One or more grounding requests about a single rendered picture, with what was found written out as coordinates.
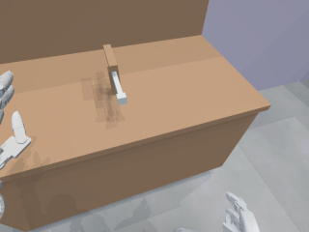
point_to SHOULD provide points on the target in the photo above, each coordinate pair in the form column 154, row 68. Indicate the robot right hand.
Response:
column 244, row 222

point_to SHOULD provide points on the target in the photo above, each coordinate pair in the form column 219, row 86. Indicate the tap lever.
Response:
column 121, row 96

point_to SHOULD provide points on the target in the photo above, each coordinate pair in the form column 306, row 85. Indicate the counter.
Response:
column 187, row 106

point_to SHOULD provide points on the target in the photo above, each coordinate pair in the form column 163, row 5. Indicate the robot left hand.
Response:
column 14, row 146

